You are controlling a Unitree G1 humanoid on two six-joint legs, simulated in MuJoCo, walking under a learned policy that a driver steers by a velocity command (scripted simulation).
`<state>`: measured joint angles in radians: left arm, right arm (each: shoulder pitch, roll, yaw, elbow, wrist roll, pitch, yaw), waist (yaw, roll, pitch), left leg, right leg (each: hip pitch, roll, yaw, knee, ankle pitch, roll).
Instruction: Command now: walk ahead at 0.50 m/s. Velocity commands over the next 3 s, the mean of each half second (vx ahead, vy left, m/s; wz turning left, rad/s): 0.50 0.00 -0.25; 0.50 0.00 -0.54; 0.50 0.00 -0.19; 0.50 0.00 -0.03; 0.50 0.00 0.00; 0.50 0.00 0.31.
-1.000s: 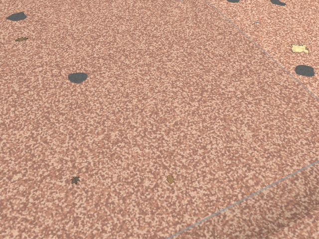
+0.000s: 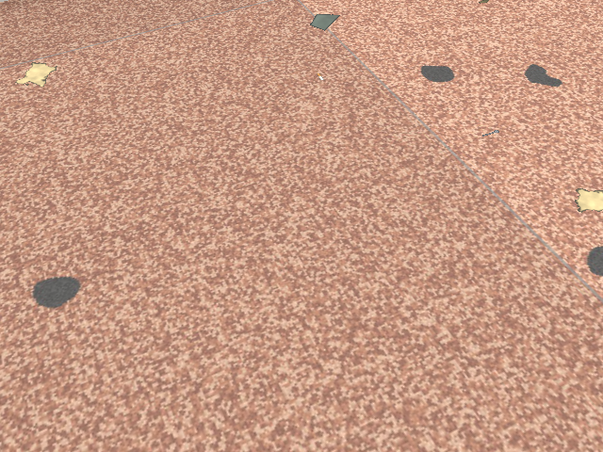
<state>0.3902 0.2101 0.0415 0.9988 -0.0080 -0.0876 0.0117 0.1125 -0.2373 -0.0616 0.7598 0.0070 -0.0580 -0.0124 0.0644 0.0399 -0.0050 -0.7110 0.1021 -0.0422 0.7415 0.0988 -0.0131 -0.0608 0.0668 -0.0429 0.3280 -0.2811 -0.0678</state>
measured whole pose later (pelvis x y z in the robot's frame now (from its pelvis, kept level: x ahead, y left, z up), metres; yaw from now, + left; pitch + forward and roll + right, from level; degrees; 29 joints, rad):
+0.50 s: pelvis +0.28 +0.03 +0.00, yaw -9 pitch +1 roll +2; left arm 0.17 0.28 0.09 0.88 -0.02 -0.02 0.01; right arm 0.31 -0.24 -0.09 0.91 -0.01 -0.10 0.00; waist -0.04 -0.04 0.02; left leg -0.07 -0.02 0.18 0.25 -0.19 0.03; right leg -0.71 -0.11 0.08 0.92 -0.07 -0.02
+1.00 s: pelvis +0.53 -0.11 +0.01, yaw -26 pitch +2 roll +1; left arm 0.32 0.25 0.08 0.82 -0.02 -0.05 0.00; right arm 0.05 -0.29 -0.08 0.78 -0.01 -0.10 -0.01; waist 0.05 0.03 0.04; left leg -0.65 0.11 -0.07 0.83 -0.12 -0.05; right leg -0.16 0.10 0.09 0.32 -0.18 -0.10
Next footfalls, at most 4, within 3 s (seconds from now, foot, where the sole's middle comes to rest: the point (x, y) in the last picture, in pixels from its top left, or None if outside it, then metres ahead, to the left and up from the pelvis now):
0.18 left None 0.30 0.14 -0.78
0.72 right None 0.53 -0.18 -0.78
1.22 left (395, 311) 0.89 -0.13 -0.78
1.76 right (525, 276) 1.02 -0.48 -0.78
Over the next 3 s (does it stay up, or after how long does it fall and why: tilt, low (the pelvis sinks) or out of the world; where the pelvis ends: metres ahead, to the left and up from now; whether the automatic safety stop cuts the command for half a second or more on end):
stays up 1.50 -0.65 0.00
